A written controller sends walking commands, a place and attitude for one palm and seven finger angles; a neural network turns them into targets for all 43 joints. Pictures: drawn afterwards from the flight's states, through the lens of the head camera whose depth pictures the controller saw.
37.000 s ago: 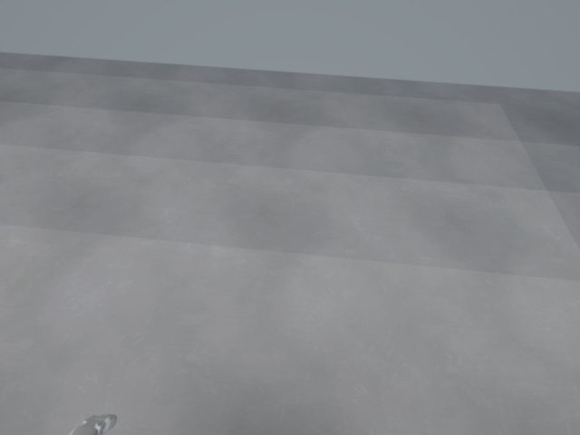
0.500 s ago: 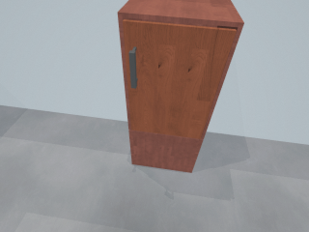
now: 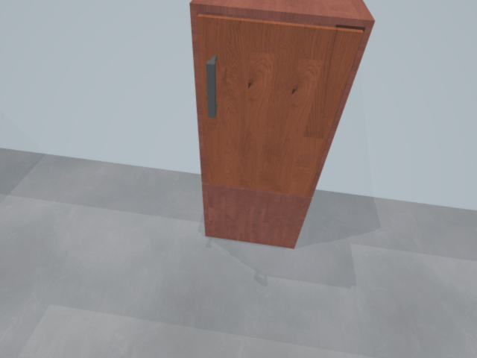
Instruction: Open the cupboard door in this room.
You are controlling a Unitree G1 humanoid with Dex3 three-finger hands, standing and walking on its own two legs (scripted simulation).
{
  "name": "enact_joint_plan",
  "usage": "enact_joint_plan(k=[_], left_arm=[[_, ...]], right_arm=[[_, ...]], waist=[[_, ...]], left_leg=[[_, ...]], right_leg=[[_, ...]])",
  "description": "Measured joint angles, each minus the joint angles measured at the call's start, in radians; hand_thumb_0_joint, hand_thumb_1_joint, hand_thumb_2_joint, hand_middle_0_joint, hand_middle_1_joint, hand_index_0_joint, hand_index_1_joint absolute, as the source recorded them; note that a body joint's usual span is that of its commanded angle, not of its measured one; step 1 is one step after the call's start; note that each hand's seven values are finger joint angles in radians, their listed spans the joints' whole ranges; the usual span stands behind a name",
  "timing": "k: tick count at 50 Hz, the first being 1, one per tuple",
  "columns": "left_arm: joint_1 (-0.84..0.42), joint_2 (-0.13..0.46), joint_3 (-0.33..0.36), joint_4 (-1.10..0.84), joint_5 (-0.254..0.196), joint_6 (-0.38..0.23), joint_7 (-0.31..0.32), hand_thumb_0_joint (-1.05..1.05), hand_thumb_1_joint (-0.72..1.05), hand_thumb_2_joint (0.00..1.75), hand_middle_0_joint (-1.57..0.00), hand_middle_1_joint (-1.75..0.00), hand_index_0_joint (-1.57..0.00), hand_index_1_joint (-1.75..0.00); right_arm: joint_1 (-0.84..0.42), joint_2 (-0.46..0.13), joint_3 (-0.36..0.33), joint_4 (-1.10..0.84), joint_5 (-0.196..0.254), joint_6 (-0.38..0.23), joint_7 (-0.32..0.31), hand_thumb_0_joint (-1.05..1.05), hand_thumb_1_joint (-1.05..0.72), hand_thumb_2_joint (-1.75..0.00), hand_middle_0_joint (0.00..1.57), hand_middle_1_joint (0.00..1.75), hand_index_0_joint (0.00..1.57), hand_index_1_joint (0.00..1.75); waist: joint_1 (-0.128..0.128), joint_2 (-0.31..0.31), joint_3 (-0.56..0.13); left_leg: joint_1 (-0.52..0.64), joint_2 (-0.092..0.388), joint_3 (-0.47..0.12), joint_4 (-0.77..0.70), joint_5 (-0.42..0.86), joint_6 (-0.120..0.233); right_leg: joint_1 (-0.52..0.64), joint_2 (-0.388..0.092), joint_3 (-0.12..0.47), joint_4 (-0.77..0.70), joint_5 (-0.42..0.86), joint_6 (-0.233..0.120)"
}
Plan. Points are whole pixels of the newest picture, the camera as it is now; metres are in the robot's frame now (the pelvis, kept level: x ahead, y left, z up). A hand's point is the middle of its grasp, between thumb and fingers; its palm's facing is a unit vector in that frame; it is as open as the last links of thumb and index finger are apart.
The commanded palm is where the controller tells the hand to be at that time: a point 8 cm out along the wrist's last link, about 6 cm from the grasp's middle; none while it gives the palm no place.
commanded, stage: come to a stop and stand still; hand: left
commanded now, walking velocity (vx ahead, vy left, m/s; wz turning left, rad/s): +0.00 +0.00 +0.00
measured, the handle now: (213, 87) +0.77 +0.14 +0.08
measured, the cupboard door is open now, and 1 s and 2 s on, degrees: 0 0 0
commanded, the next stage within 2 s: look again from close up in 0.28 s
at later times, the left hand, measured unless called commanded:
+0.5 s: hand out of the picture -0.02 +0.13 -0.17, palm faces +0.04 -0.99 -0.12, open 7.4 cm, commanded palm none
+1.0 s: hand out of the picture +0.03 +0.15 -0.17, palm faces +0.01 -0.99 -0.17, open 7.3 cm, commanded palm none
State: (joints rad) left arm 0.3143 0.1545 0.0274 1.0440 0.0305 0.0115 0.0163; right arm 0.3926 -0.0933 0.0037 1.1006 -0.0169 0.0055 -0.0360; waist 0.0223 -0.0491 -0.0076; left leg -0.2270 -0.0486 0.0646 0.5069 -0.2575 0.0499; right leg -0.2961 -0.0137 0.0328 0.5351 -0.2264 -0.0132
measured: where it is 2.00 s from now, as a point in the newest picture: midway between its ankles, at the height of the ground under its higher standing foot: outside the picture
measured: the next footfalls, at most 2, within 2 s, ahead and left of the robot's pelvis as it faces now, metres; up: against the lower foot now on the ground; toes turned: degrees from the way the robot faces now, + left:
left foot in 1.44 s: +0.20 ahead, +0.10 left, +0.00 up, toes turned +3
right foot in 1.82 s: +0.30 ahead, -0.15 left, +0.00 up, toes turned -10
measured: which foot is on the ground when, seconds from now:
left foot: down 0.00-1.00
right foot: down 0.00-1.00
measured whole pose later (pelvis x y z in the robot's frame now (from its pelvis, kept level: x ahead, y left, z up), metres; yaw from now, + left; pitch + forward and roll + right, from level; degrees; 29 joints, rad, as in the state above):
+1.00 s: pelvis +0.04 -0.01 +0.01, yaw -1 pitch -1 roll +0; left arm 0.30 0.14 0.00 1.11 0.02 -0.01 0.02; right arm 0.31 -0.12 0.02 1.13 -0.01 -0.03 -0.04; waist 0.00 0.00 0.03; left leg -0.14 -0.01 0.06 0.43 -0.28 0.03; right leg -0.22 0.02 0.03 0.46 -0.23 -0.02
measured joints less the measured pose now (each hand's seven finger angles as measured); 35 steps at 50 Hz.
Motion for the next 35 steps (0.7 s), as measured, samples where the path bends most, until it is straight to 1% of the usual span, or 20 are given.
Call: enact_joint_plan(k=[1,3,5,7,15,24,28,35], left_arm=[[-0.010,-0.003,-0.003,0.008,-0.002,-0.003,0.003,0.00,0.92,0.90,-0.20,-0.30,-0.20,-0.29],[-0.018,-0.006,-0.011,0.020,-0.006,-0.008,0.002,0.01,0.92,0.90,-0.20,-0.30,-0.20,-0.29],[-0.018,-0.007,-0.014,0.026,-0.008,-0.009,0.000,0.01,0.92,0.90,-0.20,-0.30,-0.20,-0.29],[-0.015,-0.010,-0.015,0.030,-0.007,-0.005,-0.001,0.01,0.92,0.90,-0.20,-0.30,-0.20,-0.29],[0.018,-0.037,-0.018,0.039,-0.005,-0.008,-0.001,0.00,0.91,0.90,-0.20,-0.30,-0.20,-0.29],[0.032,-0.062,-0.031,0.063,-0.008,-0.016,-0.002,0.00,0.91,0.90,-0.20,-0.30,-0.20,-0.29],[0.025,-0.063,-0.036,0.067,-0.009,-0.023,-0.001,0.00,0.91,0.90,-0.20,-0.30,-0.20,-0.29],[0.011,-0.046,-0.039,0.076,-0.010,-0.026,0.004,0.01,0.91,0.90,-0.20,-0.30,-0.20,-0.29]], right_arm=[[-0.006,0.000,0.001,0.007,0.001,-0.001,0.001,0.01,-0.91,-0.90,0.20,0.30,0.20,0.30],[-0.011,0.002,0.002,0.012,0.002,-0.005,0.003,0.01,-0.91,-0.90,0.20,0.30,0.20,0.30],[-0.010,0.004,0.003,0.012,0.001,-0.007,0.007,0.01,-0.91,-0.90,0.20,0.30,0.20,0.30],[-0.009,0.005,0.002,0.011,0.000,-0.007,0.010,0.01,-0.90,-0.90,0.20,0.30,0.20,0.30],[-0.023,-0.018,-0.006,0.007,-0.002,-0.002,0.012,0.01,-0.90,-0.90,0.20,0.30,0.20,0.30],[-0.056,-0.034,-0.004,-0.005,0.003,-0.019,0.004,0.00,-0.91,-0.90,0.19,0.30,0.20,0.30],[-0.071,-0.029,0.001,-0.004,0.006,-0.024,0.003,0.00,-0.91,-0.90,0.19,0.30,0.20,0.30],[-0.084,-0.027,0.007,0.009,0.007,-0.026,-0.002,0.01,-0.92,-0.90,0.20,0.30,0.20,0.30]], waist=[[-0.003,0.013,0.012],[-0.018,0.033,0.028],[-0.029,0.040,0.031],[-0.033,0.044,0.031],[-0.024,0.052,0.023],[-0.018,0.043,0.022],[-0.015,0.040,0.025],[-0.016,0.040,0.028]], left_leg=[[0.000,0.008,0.000,-0.001,0.002,-0.001],[0.003,0.016,-0.005,-0.016,0.016,-0.004],[0.002,0.018,-0.008,-0.028,0.027,-0.005],[-0.002,0.018,-0.009,-0.033,0.033,-0.006],[-0.022,0.024,-0.013,-0.018,0.025,-0.011],[-0.009,0.034,-0.013,-0.027,0.012,-0.019],[0.009,0.036,-0.015,-0.040,0.009,-0.022],[0.042,0.038,-0.014,-0.059,-0.001,-0.024]], right_leg=[[0.005,0.008,0.001,-0.015,0.017,0.006],[0.013,0.015,-0.004,-0.040,0.044,0.013],[0.014,0.017,-0.008,-0.055,0.056,0.012],[0.009,0.017,-0.009,-0.058,0.056,0.009],[-0.008,0.022,-0.014,-0.049,0.052,0.005],[0.005,0.033,-0.013,-0.060,0.043,-0.001],[0.022,0.035,-0.014,-0.071,0.039,-0.002],[0.051,0.038,-0.012,-0.083,0.026,-0.004]])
